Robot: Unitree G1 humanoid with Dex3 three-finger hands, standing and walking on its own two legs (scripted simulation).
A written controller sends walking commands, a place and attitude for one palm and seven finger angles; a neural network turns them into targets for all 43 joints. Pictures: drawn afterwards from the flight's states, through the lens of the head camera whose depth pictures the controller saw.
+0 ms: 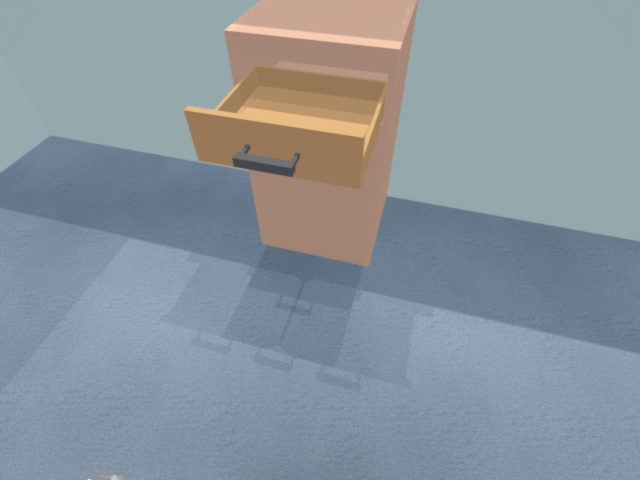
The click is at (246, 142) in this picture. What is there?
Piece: drawer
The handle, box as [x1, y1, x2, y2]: [232, 144, 299, 176]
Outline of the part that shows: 232,157 234,166 292,176 295,170 294,165 299,157 299,153 295,153 290,161 247,154 246,153 249,149 249,145 246,144 240,152 236,152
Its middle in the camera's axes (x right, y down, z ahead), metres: -0.12 -0.18 +0.87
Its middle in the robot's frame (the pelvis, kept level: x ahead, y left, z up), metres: +0.77 +0.16 -0.05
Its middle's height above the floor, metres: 0.72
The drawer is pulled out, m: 0.29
